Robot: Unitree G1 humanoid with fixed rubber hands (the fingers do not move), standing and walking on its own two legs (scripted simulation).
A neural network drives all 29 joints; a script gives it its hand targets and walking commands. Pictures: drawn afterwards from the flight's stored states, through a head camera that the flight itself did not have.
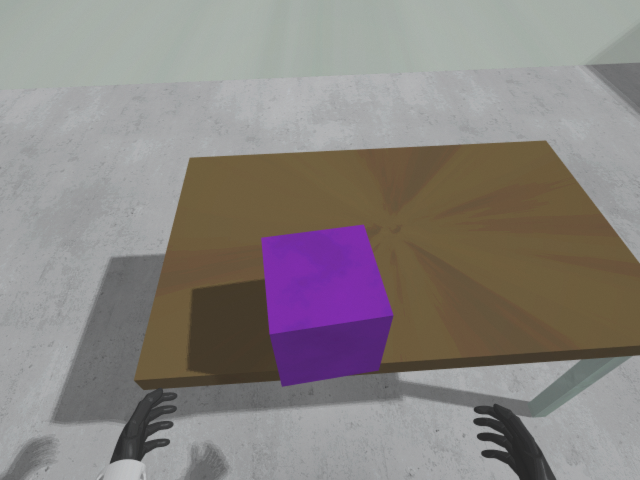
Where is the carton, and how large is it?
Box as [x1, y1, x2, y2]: [261, 225, 393, 386]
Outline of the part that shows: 363,225 261,238 269,333 282,386 378,370 393,315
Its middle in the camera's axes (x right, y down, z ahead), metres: +0.00 +0.11 +0.66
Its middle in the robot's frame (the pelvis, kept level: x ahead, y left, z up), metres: +0.41 +0.03 -0.10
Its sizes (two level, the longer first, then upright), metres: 0.177 0.174 0.196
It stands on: a table, 0.56 m high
